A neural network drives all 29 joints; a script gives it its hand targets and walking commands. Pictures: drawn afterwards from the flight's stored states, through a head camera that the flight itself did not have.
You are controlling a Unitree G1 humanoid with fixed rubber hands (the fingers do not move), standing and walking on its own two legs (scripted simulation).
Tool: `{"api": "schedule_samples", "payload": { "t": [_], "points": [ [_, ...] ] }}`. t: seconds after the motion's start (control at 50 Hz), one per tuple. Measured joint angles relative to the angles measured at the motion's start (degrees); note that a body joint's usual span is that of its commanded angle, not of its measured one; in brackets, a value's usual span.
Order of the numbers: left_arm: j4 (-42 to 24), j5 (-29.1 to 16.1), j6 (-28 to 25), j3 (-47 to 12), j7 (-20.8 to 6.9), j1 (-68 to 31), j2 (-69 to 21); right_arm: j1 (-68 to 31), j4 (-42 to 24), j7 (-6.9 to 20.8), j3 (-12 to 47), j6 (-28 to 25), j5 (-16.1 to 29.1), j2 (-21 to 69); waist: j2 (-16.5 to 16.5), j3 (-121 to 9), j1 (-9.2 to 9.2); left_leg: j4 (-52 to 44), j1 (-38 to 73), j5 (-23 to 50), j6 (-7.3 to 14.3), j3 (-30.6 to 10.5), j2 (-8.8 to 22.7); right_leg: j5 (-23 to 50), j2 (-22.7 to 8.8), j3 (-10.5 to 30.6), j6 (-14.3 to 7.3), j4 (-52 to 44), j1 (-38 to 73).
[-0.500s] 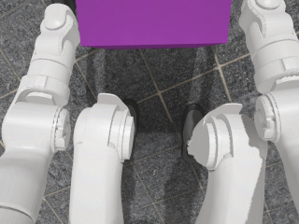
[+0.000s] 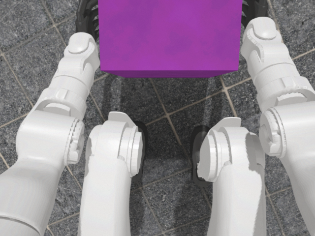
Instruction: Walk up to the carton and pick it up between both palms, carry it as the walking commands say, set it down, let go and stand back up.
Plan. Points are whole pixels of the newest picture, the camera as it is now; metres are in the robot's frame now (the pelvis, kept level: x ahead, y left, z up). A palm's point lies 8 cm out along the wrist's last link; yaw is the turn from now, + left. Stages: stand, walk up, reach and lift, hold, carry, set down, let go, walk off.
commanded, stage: reach and lift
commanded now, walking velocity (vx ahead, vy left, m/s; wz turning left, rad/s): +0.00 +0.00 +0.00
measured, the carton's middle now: (167, 43) +0.48 +0.02 -0.23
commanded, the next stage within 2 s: none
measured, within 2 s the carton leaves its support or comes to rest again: leaves its support in 0.38 s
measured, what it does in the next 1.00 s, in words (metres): stands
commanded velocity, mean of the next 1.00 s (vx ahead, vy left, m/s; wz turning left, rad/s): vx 0.00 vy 0.00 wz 0.00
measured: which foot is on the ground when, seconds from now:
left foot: down 0.00-1.00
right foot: down 0.00-1.00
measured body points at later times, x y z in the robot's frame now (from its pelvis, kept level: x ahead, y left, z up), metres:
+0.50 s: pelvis -0.03 +0.00 +0.01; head +0.32 +0.01 +0.27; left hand +0.49 +0.20 -0.16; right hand +0.53 -0.15 -0.15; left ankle +0.11 +0.11 -0.32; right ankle +0.11 -0.12 -0.32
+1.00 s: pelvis -0.03 +0.00 +0.03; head +0.31 +0.02 +0.31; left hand +0.50 +0.20 -0.10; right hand +0.53 -0.15 -0.09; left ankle +0.11 +0.11 -0.32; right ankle +0.11 -0.12 -0.32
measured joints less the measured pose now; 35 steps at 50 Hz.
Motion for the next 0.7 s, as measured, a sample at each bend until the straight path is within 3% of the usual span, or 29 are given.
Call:
{"api": "schedule_samples", "payload": {
  "t": [0.18,0.3,0.38,0.56,0.7],
  "points": [
    [-4.39,-0.93,1.57,-0.26,0.75,2.72,0.24,2.47,-3.92,-0.82,1.6,1.22,1.93,-0.03,-1.07,1.08,0.2,-0.11,1.27,1.07,-0.96,-0.81,-0.24,0.33,0.83,-0.32,-0.29,-0.02,0.72],
    [-12.13,-1.24,4.57,0.29,2.4,-0.52,2.81,-1.7,-10.2,-2.03,2.6,3.55,4.11,-2.41,-1.0,15.27,-0.09,-0.78,9.24,0.73,-2.21,-1.22,-1.18,1.39,2.25,0.44,0.48,-0.72,8.53],
    [-15.73,-0.26,7.37,1.76,2.62,1.33,2.68,0.02,-12.94,-2.43,2.07,5.44,4.22,-2.14,-1.56,14.58,-0.26,-0.58,8.32,1.77,-2.09,-1.11,-1.38,2.4,2.46,0.66,0.83,-0.44,7.63],
    [-14.41,2.99,11.25,3.64,2.15,-3.2,2.55,-3.52,-12.12,-1.38,-2.75,9.24,0.63,-2.38,-0.83,14.28,0.11,-1.18,10.32,2.64,-1.72,-1.23,-2.06,2.61,2.4,0.81,1.52,-1.22,10.36],
    [-17.4,7.0,13.57,6.46,1.73,-2.56,1.42,-1.94,-16.15,-0.74,-6.83,11.81,-3.01,-1.61,-1.04,14.27,0.55,-1.95,12.31,2.15,-1.65,-1.39,-2.21,2.15,2.86,0.97,1.86,-2.13,12.43]
  ]
}}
